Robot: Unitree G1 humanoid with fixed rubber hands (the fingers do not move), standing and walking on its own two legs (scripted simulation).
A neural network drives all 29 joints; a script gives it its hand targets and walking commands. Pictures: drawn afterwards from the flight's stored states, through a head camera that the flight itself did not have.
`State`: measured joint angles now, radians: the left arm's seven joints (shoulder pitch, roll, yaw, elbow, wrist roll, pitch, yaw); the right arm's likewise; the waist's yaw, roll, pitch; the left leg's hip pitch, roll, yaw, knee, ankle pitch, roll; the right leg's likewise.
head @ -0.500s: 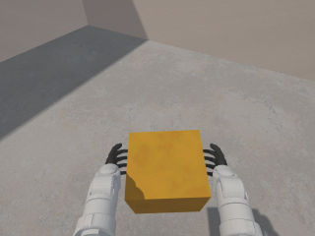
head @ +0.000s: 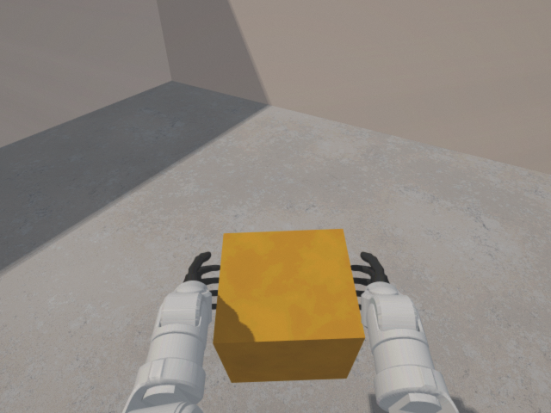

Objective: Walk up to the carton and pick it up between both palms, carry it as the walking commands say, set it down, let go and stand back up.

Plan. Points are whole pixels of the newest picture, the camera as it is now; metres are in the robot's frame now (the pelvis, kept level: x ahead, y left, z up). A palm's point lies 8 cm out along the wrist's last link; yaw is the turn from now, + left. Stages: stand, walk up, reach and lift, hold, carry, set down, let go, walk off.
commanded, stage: reach and lift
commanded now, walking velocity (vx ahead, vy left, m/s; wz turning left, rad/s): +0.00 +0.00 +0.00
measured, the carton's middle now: (286, 307) +0.32 -0.02 -0.03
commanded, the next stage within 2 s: hold in 1.00 s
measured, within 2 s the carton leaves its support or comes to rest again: neither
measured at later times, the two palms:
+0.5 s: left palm (182, 297) +0.30 +0.15 +0.04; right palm (367, 289) +0.30 -0.14 +0.04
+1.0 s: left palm (185, 303) +0.29 +0.14 +0.04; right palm (374, 299) +0.29 -0.15 +0.04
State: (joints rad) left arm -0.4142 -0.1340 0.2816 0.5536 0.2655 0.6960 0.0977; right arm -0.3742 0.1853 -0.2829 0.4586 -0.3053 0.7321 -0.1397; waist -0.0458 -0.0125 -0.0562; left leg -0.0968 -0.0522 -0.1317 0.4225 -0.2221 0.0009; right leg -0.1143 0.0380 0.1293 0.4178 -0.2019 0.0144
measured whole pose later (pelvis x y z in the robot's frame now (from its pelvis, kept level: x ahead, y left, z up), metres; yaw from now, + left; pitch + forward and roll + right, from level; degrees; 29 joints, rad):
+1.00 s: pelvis +0.01 +0.00 +0.00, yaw +0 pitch -6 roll +0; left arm -0.26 -0.15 0.22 0.31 0.25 0.75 0.04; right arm -0.23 0.14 -0.17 0.28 -0.27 0.77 -0.05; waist 0.00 0.00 -0.03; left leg -0.06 -0.04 -0.13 0.39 -0.23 0.00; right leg -0.09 0.04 0.12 0.40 -0.21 0.00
